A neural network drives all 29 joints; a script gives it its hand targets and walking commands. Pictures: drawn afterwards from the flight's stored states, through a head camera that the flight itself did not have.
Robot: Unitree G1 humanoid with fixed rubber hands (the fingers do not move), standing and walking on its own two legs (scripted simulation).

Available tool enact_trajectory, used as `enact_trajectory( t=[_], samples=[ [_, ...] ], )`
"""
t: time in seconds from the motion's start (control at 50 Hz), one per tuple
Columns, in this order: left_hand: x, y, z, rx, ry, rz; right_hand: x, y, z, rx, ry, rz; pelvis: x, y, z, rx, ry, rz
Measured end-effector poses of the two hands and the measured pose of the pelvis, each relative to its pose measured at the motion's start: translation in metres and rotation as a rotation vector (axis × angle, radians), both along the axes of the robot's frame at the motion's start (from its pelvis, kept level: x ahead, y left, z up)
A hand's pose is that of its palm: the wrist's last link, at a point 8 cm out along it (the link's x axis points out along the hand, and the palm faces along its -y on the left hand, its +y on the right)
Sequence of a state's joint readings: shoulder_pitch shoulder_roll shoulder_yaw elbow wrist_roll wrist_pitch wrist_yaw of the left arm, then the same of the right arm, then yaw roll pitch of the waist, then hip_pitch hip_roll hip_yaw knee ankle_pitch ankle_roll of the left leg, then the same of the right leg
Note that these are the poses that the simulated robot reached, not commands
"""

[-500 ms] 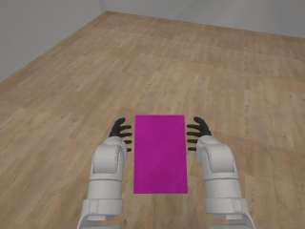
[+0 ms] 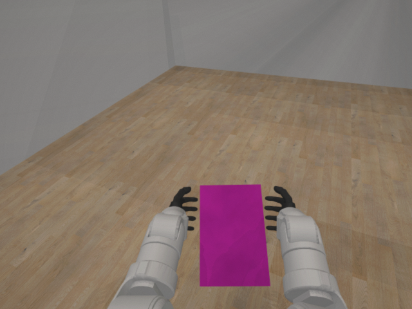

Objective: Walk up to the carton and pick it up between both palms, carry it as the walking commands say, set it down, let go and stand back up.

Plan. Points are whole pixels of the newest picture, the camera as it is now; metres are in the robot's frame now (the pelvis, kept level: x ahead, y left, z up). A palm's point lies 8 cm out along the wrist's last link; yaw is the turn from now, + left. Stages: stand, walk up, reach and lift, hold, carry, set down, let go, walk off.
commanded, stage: set down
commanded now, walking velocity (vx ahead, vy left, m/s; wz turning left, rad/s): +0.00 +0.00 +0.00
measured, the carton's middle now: (230, 234) +0.32 -0.10 -0.06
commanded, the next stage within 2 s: none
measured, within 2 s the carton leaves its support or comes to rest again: neither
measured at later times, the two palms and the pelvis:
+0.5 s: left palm (178, 235) +0.33 +0.03 -0.02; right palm (276, 230) +0.29 -0.20 -0.03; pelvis -0.04 -0.04 -0.02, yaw +1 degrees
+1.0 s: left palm (184, 247) +0.36 +0.02 -0.12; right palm (269, 246) +0.31 -0.20 -0.12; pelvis -0.03 -0.02 -0.07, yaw +1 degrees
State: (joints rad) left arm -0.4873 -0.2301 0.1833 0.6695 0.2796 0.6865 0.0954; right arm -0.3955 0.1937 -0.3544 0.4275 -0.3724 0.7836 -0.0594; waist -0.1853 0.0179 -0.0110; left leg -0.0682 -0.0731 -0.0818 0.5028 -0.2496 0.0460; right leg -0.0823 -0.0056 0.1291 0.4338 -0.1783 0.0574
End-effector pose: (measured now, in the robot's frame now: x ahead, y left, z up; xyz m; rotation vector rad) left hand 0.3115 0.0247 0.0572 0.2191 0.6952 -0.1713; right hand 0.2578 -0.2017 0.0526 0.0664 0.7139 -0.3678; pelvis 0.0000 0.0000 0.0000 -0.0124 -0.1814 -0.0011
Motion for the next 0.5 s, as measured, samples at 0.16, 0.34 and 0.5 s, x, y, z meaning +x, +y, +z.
enact_trajectory(
  t=[0.16, 0.34, 0.5],
  samples=[
    [-0.003, -0.014, -0.011, 0.002, 0.025, 0.076, 0.006, -0.011, -0.009, -0.033, 0.037, 0.009, -0.023, -0.032, -0.006, 0.017, 0.018, -0.010],
    [0.007, 0.007, -0.038, -0.012, 0.009, 0.130, 0.026, 0.007, -0.036, -0.052, 0.030, 0.068, -0.040, -0.047, -0.017, 0.007, 0.074, 0.026],
    [0.014, 0.002, -0.081, -0.024, 0.007, 0.109, 0.029, 0.003, -0.078, -0.055, 0.034, 0.040, -0.041, -0.042, -0.023, 0.006, 0.185, 0.021]
  ],
)
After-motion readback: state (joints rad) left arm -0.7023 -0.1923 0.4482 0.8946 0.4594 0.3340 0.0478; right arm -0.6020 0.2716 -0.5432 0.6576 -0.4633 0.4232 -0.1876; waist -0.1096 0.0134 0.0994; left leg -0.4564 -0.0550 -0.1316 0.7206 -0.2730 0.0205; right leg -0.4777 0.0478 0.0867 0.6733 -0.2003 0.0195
